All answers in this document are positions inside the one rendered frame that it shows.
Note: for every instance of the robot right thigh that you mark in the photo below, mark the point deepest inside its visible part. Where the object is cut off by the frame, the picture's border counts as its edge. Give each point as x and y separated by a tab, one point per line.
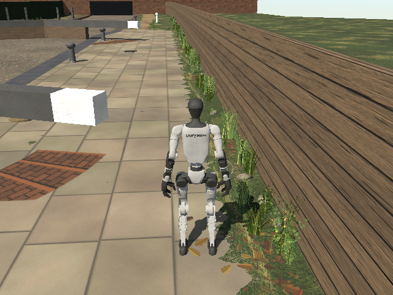
211	187

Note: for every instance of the robot right shin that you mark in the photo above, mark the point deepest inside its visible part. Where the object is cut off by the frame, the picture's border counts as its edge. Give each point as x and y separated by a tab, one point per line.
211	219

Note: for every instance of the right robot upper arm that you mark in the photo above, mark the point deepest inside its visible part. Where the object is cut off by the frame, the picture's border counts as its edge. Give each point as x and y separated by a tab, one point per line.
215	130

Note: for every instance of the right robot hand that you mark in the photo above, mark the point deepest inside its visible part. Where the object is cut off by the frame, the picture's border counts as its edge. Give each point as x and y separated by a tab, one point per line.
227	187

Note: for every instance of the left robot hand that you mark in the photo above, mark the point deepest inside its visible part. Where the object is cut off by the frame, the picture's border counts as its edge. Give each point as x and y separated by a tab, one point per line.
164	188

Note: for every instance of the robot left forearm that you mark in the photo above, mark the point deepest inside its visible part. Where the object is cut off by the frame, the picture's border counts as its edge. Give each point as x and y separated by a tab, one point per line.
168	168

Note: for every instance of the robot right forearm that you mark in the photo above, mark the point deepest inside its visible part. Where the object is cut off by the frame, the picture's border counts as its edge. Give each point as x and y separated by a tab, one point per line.
223	168

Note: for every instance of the left robot upper arm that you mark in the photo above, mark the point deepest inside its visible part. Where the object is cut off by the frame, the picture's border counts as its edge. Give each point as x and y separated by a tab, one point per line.
174	140

